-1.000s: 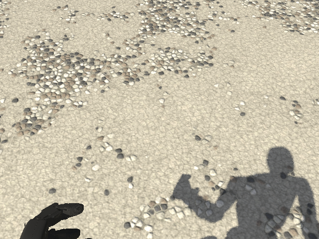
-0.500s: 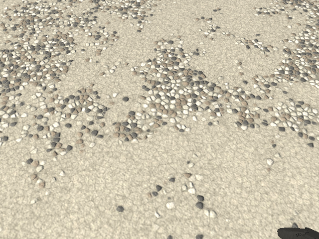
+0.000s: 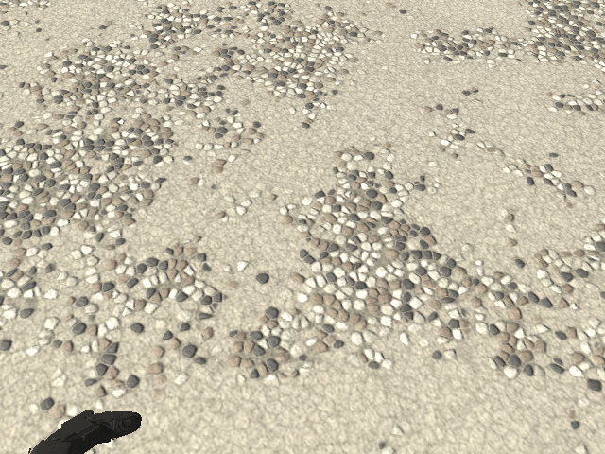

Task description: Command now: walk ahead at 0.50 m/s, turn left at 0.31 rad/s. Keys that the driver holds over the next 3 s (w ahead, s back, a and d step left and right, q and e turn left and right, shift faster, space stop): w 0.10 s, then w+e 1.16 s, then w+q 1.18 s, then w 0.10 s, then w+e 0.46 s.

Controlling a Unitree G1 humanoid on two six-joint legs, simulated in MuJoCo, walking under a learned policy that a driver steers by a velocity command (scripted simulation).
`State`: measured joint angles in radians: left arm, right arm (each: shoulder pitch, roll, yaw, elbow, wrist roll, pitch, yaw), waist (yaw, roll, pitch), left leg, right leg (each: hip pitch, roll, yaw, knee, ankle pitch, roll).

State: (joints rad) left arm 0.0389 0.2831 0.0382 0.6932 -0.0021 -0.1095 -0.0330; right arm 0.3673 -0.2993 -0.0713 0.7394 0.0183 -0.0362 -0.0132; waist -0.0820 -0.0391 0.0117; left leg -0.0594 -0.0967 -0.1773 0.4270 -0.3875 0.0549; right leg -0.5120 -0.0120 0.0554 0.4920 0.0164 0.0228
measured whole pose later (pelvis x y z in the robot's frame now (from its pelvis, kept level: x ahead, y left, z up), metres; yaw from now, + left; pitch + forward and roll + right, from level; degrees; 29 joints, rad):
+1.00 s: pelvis +0.51 -0.08 -0.01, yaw -24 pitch +2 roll +3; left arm 0.06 0.28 0.05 0.61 -0.02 -0.02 -0.06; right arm 0.34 -0.31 -0.09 0.84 0.03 -0.05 -0.01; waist -0.08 -0.03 0.05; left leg 0.09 0.05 0.25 0.38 -0.45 -0.06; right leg -0.54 -0.03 -0.04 0.60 -0.11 -0.09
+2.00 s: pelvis +1.03 -0.34 +0.00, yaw -18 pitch +2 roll +0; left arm 0.01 0.27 0.03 0.64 0.00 -0.11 -0.02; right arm 0.42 -0.30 -0.06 0.78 0.03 -0.02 -0.02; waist -0.10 -0.03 0.01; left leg -0.04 -0.11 -0.24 0.42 -0.40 0.07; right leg -0.47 0.02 0.09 0.44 -0.01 0.02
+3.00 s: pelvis +1.57 -0.39 +0.00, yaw -8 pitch +2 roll +2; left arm 0.12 0.26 0.03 0.76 -0.02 -0.05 -0.05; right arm 0.31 -0.28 -0.07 0.80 0.00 -0.07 0.00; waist -0.06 -0.04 0.03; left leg 0.11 -0.05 0.20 0.21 -0.35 0.02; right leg -0.63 -0.07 0.00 0.62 0.02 -0.03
